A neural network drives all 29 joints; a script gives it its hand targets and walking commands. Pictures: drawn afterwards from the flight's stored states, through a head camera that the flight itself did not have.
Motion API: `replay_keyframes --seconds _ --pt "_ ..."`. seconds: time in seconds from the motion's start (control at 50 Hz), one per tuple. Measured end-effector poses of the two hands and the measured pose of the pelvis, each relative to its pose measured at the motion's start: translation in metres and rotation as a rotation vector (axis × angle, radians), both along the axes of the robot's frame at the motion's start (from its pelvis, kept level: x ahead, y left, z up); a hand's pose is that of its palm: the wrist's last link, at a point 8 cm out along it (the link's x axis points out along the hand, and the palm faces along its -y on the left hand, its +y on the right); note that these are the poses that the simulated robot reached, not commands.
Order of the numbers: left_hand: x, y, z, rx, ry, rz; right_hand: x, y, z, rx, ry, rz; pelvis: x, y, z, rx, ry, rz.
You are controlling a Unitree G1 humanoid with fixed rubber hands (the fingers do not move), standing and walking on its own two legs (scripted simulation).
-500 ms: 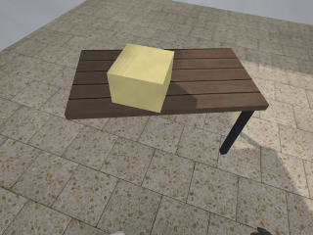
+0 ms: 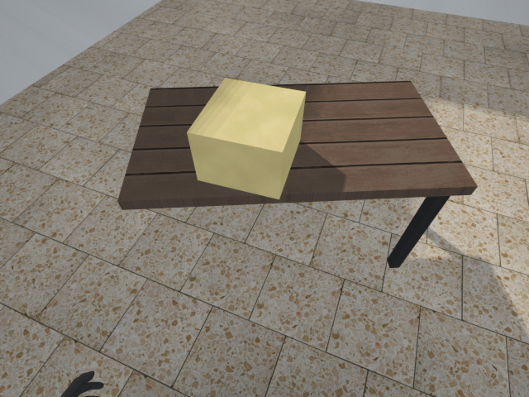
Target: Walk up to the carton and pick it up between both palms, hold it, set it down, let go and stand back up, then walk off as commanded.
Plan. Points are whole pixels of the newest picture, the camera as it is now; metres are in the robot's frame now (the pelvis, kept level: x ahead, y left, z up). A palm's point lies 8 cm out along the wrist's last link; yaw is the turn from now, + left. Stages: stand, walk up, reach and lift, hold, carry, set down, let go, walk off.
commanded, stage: walk up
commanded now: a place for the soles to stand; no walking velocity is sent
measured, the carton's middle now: (251, 136) +0.79 +0.03 -0.13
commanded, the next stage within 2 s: none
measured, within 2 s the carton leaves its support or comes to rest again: neither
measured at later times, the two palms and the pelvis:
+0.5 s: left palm out of the picture +0.07 +0.31 -0.11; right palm out of the picture +0.14 -0.30 -0.10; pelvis +0.01 +0.00 +0.01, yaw +3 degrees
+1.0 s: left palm out of the picture +0.14 +0.36 -0.12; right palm (450, 364) +0.19 -0.28 -0.07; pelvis +0.12 +0.04 +0.01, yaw +2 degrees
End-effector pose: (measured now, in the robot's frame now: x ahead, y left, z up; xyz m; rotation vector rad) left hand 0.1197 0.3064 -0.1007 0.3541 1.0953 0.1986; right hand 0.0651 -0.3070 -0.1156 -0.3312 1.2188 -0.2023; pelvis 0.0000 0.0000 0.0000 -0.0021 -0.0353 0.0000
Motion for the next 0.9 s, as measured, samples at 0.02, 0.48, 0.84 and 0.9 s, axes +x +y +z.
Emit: replay_keyframes --seconds 0.02,0.48,0.84,0.9 --pt "0.005 0.001 0.000 -0.002 -0.007 0.002 0.005 0.001 0.002 -0.006 -0.007 0.006 0.001 0.001 0.000 -0.001 0.001 0.001" --pt "-0.050 0.006 -0.007 -0.018 0.118 0.124 0.071 0.007 0.013 -0.011 -0.070 0.104 0.008 -0.003 0.005 -0.013 0.013 0.047" --pt "-0.064 0.063 -0.018 -0.012 0.165 0.170 0.128 0.024 0.029 -0.061 -0.127 0.149 0.069 0.035 -0.006 0.005 -0.008 0.077" --pt "-0.043 0.065 -0.023 -0.027 0.192 0.149 0.131 0.029 0.034 -0.079 -0.164 0.112 0.087 0.042 -0.006 0.016 -0.018 0.055"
